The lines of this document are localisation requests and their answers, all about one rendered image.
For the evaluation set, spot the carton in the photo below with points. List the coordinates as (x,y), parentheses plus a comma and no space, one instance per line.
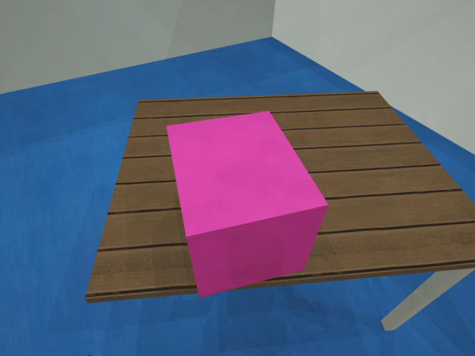
(251,211)

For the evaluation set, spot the table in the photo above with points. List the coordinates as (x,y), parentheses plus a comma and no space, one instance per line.
(392,208)

